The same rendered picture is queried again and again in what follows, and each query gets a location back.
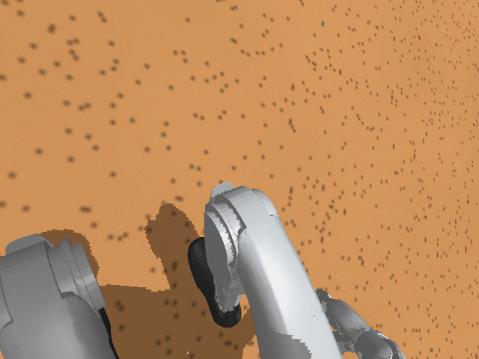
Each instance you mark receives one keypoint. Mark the right robot arm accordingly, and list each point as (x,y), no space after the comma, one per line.
(374,344)

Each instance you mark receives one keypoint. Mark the left robot foot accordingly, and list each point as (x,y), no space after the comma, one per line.
(108,328)

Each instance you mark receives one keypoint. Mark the right robot hand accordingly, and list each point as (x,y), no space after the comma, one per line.
(344,320)

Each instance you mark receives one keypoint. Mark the right robot foot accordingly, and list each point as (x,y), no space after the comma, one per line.
(204,281)

